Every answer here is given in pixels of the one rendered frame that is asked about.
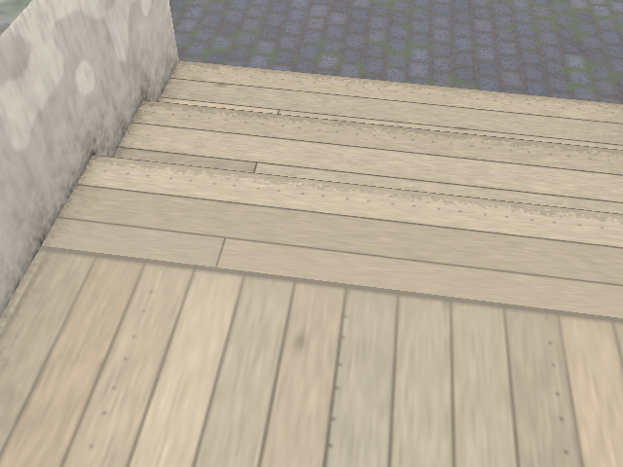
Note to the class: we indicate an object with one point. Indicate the stairs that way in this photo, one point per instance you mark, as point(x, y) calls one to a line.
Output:
point(473, 143)

